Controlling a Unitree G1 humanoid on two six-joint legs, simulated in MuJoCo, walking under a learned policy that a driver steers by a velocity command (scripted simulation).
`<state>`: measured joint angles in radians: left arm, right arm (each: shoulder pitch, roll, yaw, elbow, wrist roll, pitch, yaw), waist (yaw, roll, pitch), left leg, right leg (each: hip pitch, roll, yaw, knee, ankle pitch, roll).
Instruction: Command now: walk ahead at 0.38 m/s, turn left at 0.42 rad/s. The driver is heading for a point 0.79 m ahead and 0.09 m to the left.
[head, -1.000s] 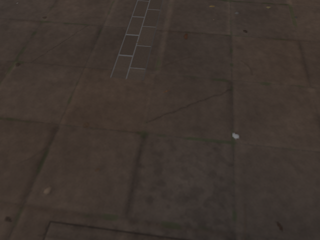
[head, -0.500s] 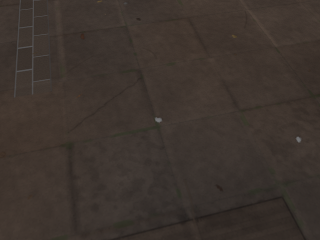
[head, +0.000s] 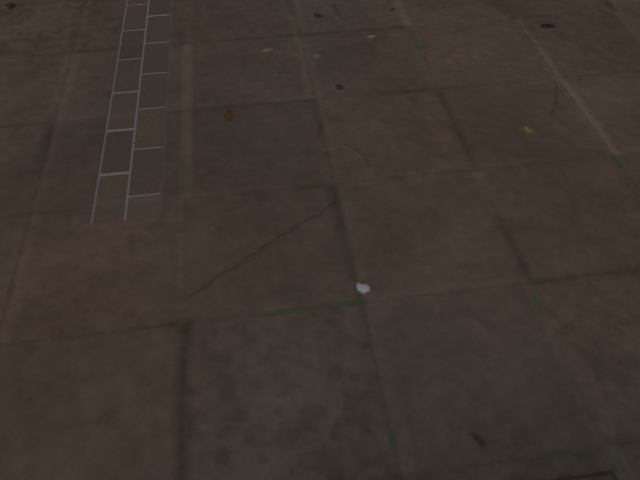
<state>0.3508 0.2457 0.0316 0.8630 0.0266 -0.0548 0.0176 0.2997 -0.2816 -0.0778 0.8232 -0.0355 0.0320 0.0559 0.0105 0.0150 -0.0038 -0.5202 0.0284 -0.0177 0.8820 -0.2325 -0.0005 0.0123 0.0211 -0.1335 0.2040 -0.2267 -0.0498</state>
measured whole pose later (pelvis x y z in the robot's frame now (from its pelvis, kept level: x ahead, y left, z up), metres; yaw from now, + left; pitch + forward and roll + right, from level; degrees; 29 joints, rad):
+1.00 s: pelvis +0.52 +0.15 -0.01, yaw +0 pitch +1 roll -1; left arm 0.37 0.28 0.06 0.89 0.00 -0.05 -0.01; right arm 0.15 -0.26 0.00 0.72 -0.05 -0.05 0.01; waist 0.02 0.02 0.05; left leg -0.63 0.11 -0.07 1.02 -0.24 -0.03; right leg -0.16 0.17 0.05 0.34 -0.18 -0.15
